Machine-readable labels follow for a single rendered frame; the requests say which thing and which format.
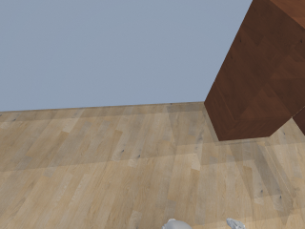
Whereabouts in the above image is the robot right hand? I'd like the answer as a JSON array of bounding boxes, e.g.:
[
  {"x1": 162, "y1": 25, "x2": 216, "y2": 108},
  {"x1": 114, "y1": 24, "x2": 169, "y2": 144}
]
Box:
[{"x1": 226, "y1": 218, "x2": 248, "y2": 229}]

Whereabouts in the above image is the cupboard door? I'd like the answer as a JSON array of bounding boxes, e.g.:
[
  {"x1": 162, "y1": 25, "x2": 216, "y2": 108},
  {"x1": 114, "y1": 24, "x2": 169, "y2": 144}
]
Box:
[{"x1": 292, "y1": 107, "x2": 305, "y2": 135}]

